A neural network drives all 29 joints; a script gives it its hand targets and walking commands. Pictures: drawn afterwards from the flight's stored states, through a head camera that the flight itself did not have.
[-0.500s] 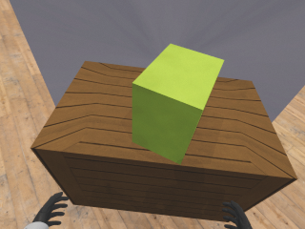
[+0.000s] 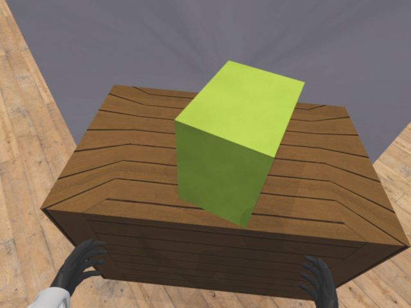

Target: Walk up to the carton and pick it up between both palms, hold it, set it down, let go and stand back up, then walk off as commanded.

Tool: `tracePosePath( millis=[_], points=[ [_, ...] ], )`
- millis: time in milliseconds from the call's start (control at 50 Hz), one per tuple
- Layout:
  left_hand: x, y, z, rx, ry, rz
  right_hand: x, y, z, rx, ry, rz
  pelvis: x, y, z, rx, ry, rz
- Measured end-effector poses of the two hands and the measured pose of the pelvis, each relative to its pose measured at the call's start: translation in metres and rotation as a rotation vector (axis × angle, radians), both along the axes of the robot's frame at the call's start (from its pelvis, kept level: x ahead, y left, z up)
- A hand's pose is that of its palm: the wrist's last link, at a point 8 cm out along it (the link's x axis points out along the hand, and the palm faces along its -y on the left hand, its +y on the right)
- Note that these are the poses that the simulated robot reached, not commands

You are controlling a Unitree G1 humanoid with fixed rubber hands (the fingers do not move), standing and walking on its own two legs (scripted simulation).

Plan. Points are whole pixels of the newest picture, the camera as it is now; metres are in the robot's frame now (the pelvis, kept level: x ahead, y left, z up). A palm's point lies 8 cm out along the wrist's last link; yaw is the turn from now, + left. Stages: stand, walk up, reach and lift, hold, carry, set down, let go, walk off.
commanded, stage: reach and lift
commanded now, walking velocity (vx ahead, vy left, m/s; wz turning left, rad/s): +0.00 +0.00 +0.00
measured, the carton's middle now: (237, 144) +0.51 -0.06 +0.01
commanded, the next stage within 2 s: none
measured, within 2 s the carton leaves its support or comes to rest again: neither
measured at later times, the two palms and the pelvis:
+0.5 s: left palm (62, 274) +0.19 +0.27 -0.01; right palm (311, 299) +0.15 -0.16 -0.01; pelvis +0.01 +0.01 +0.00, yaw +0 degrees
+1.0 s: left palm (82, 234) +0.25 +0.25 +0.02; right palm (314, 276) +0.19 -0.17 +0.01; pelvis +0.02 +0.01 +0.00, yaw +0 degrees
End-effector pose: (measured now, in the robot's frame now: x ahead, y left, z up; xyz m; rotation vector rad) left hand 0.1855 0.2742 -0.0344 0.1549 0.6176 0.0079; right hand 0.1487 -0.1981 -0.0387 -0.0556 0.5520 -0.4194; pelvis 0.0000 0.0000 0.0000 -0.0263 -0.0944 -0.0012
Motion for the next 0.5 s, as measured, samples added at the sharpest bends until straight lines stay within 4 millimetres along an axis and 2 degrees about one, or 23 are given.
tracePosePath(
  millis=[260,500],
  points=[
    [0.004,0.006,0.012,-0.026,-0.102,-0.07,-0.001,0.025,0.014,0.012,-0.122,-0.043,0.01,0.015,0.002,-0.012,0.014,-0.002],
    [0.007,0.0,0.027,-0.038,-0.189,-0.099,0.005,0.035,0.032,0.039,-0.221,-0.088,0.006,0.013,0.002,-0.012,0.009,-0.005]
  ],
)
